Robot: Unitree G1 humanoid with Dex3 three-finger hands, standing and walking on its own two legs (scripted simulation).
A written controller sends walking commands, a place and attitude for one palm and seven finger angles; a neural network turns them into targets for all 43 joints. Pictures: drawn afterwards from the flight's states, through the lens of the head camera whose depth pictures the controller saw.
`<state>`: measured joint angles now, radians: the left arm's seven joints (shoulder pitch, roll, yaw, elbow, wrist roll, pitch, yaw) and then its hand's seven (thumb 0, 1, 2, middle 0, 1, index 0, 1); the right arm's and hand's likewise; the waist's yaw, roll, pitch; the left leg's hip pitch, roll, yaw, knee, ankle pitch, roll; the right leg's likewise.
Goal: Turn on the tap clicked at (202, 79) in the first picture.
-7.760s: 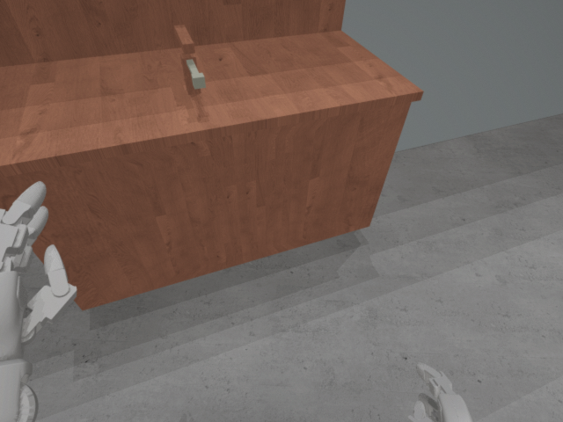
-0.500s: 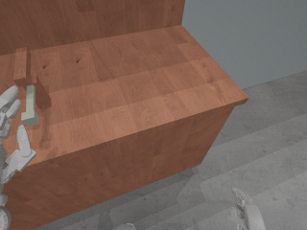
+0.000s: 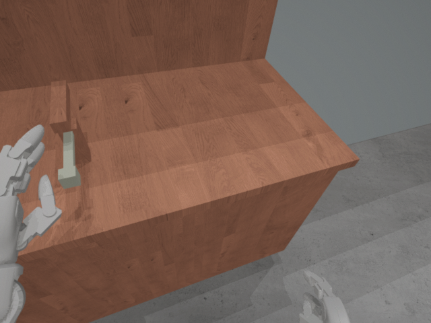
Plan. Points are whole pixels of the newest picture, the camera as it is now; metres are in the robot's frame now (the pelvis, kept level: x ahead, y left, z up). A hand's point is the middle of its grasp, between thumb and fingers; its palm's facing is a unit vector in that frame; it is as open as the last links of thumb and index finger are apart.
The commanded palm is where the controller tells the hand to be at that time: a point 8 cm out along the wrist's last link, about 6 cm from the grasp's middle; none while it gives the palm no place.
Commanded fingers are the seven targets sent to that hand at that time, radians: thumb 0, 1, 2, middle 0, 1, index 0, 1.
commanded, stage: come to a stop and stand still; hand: left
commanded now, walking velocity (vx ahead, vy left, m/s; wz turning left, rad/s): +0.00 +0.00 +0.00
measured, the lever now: (69, 177) +0.32 +0.30 +0.08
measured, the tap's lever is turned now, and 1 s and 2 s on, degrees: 0 0 0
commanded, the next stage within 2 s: look again from close up in 0.34 s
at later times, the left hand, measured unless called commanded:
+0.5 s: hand (64, 191) +0.24 +0.24 +0.17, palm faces +0.40 -0.85 -0.35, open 7.4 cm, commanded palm +0.18 +0.27 +0.18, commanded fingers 0.00 0.90 0.90 -0.20 -0.30 -0.20 -0.30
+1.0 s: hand (74, 198) +0.23 +0.22 +0.17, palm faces +0.40 -0.85 -0.35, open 7.4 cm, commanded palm +0.17 +0.26 +0.18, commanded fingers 0.00 0.90 0.90 -0.20 -0.30 -0.20 -0.30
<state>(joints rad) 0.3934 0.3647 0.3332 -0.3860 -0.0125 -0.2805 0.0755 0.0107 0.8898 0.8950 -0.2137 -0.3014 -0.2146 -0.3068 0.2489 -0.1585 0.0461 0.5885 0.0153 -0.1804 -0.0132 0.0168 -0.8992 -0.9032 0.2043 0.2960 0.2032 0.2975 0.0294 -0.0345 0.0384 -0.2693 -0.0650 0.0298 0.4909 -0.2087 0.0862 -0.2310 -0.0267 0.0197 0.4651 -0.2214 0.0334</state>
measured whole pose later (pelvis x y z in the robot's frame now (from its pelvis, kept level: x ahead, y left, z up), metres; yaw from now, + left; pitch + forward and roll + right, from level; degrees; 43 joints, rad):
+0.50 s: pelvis +0.02 -0.01 +0.00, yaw +0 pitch +0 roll -2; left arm 0.41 0.36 0.36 -0.48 -0.04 -0.22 0.10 0.01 0.89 0.90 -0.21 -0.30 -0.21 -0.31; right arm 0.19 -0.20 0.02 0.56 0.01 -0.11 -0.02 0.02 -0.90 -0.90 0.20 0.30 0.20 0.30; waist 0.02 -0.02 0.04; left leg -0.24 -0.04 0.01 0.48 -0.24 0.07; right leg -0.17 -0.01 0.00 0.40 -0.22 0.03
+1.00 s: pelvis +0.01 -0.02 +0.01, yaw +0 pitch -1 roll -1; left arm 0.40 0.35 0.35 -0.45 -0.05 -0.20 0.11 0.01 0.89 0.90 -0.21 -0.30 -0.21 -0.31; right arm 0.21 -0.20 0.02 0.56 0.02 -0.11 -0.04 0.02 -0.90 -0.90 0.20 0.30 0.20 0.30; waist 0.03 -0.01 0.05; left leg -0.22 -0.03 0.01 0.43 -0.19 0.05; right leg -0.17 0.01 0.00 0.38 -0.19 0.01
